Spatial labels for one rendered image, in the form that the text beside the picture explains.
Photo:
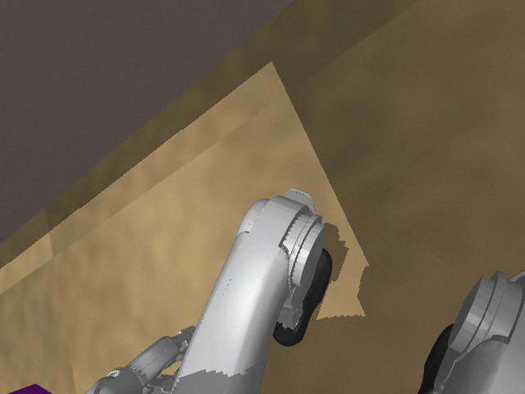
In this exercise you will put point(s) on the right robot foot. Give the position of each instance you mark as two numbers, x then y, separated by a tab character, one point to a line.
434	360

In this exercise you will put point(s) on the left robot arm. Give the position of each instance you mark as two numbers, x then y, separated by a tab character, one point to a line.
119	381

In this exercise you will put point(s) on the left robot foot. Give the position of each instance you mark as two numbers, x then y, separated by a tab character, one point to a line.
289	337

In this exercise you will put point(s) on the left robot hand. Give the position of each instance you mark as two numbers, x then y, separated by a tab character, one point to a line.
149	364

